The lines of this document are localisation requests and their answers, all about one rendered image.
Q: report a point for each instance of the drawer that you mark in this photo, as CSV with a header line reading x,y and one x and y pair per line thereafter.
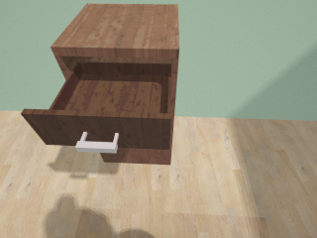
x,y
104,98

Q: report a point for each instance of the handle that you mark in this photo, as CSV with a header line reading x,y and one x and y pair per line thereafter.
x,y
97,147

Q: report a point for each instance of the cabinet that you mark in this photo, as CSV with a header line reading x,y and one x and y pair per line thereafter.
x,y
127,33

